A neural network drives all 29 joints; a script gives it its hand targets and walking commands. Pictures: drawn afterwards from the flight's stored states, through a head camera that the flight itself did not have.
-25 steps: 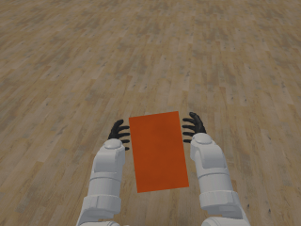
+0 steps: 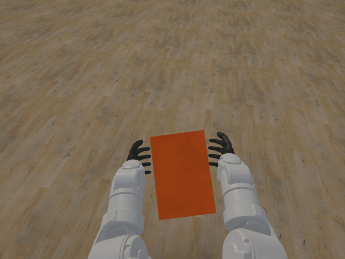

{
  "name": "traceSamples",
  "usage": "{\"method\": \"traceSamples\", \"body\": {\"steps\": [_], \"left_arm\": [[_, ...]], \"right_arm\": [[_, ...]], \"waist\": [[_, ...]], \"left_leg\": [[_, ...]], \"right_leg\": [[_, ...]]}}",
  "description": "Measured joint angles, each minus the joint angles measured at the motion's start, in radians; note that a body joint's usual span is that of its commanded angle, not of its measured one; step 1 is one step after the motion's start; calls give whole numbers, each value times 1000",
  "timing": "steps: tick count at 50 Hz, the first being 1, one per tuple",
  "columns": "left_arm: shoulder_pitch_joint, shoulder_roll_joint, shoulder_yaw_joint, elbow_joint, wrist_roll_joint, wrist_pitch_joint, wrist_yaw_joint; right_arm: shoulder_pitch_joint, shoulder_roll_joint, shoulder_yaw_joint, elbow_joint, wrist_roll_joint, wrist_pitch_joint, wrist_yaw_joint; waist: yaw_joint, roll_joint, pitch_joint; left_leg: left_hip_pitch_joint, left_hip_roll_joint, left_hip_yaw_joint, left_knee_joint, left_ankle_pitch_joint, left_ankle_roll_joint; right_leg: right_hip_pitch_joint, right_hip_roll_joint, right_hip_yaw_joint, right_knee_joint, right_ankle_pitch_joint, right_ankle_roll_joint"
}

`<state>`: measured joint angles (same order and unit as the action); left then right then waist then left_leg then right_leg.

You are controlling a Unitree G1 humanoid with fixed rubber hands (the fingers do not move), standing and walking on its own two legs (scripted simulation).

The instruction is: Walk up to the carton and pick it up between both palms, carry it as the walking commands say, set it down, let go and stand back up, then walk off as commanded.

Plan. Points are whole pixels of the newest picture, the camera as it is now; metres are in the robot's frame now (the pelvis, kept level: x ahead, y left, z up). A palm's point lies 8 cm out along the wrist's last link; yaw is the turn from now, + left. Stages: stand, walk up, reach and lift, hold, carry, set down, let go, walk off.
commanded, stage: set down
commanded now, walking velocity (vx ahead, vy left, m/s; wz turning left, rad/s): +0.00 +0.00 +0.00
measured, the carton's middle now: (181, 171) +0.38 -0.01 -0.07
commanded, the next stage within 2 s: none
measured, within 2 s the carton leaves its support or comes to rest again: neither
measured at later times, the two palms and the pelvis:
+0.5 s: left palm (139, 173) +0.36 +0.12 -0.05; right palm (217, 163) +0.38 -0.12 -0.03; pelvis +0.02 -0.01 -0.01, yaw -1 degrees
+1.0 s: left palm (145, 194) +0.35 +0.11 -0.17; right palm (213, 186) +0.37 -0.12 -0.15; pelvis +0.01 +0.01 -0.05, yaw -2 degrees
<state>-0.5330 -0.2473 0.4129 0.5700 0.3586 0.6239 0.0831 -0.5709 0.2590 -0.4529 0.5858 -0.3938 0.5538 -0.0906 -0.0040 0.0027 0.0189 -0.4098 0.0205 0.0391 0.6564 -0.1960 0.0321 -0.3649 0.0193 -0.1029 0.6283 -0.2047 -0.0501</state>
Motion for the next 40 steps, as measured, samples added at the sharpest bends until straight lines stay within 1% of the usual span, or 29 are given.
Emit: {"method": "traceSamples", "body": {"steps": [4,8,13,19,25,28,31,37,40], "left_arm": [[-33,-11,71,32,31,-49,-3],[-47,-15,102,33,49,-82,-3],[-50,-16,113,32,52,-132,-4],[-50,-16,114,32,51,-195,-4],[-50,-16,110,32,51,-281,0],[-40,-13,74,32,32,-346,22],[-23,-7,38,32,-1,-418,54],[34,37,-91,32,-126,-557,152],[41,68,-163,32,-177,-599,185]], "right_arm": [[-45,9,-46,41,-25,-41,-1],[-86,10,-70,82,-32,-84,-4],[-101,16,-70,89,-34,-135,-18],[-103,20,-70,93,-34,-200,-23],[-103,23,-70,93,-34,-281,-23],[-99,23,-69,93,-34,-350,-30],[-91,23,-42,93,-15,-420,-55],[-49,-2,80,93,94,-552,-106],[-35,-40,156,93,147,-595,-132]], "waist": [[0,0,40],[0,0,93],[0,0,160],[0,0,229],[2,0,238],[3,0,239],[3,0,237],[3,0,203],[3,0,200]], "left_leg": [[0,0,-9,19,-6,-4],[0,0,-20,33,-6,-10],[-1,0,-29,55,-17,-17],[-6,0,-33,93,-48,-17],[-85,0,-34,125,-70,-14],[-146,0,-34,138,-73,-12],[-217,0,-34,155,-74,-11],[-386,0,-39,204,-77,-13],[-458,0,-41,234,-79,-12]], "right_leg": [[0,6,0,19,-9,-7],[0,13,0,30,-12,-13],[0,18,0,50,-24,-16],[-3,20,0,83,-53,-17],[-79,20,0,110,-72,-17],[-139,20,0,120,-73,-17],[-209,19,0,135,-74,-16],[-377,19,0,182,-75,-14],[-449,19,0,210,-76,-13]]}}
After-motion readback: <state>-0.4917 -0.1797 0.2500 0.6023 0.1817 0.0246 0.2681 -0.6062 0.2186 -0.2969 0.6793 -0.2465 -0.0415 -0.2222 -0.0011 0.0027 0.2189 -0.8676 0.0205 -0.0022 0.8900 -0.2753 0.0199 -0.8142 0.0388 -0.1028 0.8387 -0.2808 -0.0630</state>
